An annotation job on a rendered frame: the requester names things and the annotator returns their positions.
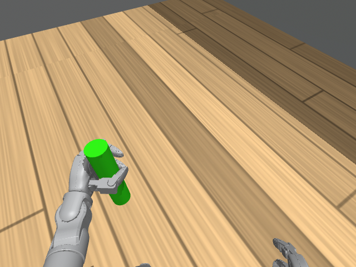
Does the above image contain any left robot hand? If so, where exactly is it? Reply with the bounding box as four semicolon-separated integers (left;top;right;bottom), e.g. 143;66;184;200
68;139;128;197

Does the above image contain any can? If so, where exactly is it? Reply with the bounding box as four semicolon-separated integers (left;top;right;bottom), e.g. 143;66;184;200
83;139;131;205

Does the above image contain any right robot hand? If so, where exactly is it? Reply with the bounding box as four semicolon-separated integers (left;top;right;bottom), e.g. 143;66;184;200
273;238;309;267

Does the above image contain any left robot arm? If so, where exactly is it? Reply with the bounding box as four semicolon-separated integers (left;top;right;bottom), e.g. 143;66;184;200
43;191;93;267

